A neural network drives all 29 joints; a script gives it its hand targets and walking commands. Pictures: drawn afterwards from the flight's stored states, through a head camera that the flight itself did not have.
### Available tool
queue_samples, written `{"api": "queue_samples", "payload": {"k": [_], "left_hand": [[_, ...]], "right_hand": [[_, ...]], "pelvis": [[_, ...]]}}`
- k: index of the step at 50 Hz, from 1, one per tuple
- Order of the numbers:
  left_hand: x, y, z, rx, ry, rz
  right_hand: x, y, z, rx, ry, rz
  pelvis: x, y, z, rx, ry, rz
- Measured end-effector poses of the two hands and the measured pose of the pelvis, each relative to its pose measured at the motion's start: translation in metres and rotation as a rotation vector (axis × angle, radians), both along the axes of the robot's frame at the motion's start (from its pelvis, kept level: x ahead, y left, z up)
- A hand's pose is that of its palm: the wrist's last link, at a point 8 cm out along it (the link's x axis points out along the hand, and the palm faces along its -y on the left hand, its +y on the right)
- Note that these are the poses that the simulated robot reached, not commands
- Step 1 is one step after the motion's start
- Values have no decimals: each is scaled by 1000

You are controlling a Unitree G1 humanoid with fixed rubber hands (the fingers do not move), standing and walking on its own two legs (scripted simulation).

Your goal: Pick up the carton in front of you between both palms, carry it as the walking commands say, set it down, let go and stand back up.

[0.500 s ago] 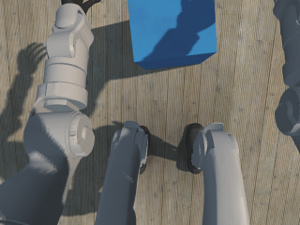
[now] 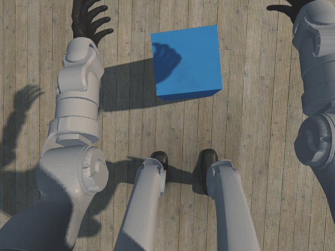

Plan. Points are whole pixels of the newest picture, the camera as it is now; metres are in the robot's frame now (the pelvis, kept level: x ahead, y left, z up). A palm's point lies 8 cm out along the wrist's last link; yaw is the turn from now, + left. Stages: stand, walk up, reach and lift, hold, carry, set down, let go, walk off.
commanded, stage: let go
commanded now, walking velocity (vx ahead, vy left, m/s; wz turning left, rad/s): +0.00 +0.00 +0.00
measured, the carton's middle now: (185, 69) +0.55 +0.00 -0.49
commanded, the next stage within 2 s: stand in 1.44 s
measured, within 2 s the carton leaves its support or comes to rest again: neither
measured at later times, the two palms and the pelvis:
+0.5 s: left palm (34, 94) +0.41 +0.23 +0.01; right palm out of the picture +0.43 -0.22 +0.00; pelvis +0.05 +0.01 +0.11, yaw -2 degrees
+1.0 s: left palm out of the picture +0.26 +0.24 +0.10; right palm out of the picture +0.26 -0.23 +0.09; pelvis +0.10 +0.01 +0.16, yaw -1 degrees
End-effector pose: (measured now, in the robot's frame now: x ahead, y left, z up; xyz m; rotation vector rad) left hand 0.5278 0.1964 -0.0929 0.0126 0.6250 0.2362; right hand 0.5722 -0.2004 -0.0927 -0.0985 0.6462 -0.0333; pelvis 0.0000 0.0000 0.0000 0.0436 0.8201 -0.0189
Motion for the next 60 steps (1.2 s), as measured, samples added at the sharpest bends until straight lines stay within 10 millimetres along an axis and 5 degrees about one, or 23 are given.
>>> {"api": "queue_samples", "payload": {"k": [10,18,27,45,52,60], "left_hand": [[-23,-2,31,55,52,-105],[-77,15,63,99,134,-209],[-131,33,111,85,146,-212],[-253,40,181,79,177,-200],[-268,38,191,77,176,-217],[-264,32,191,78,176,-236]], "right_hand": [[-34,-7,31,-70,39,-29],[-103,-15,57,-95,79,-69],[-156,-15,101,-84,86,-47],[-282,-26,169,-82,118,-40],[-315,-32,185,-83,136,-43],[-326,-34,191,-79,153,-44]], "pelvis": [[14,2,48,-14,-31,-6],[36,6,85,-28,-124,-13],[58,11,115,-37,-263,-10],[92,8,159,-51,-661,-6],[97,4,164,-54,-799,-2],[94,3,163,-61,-894,-5]]}}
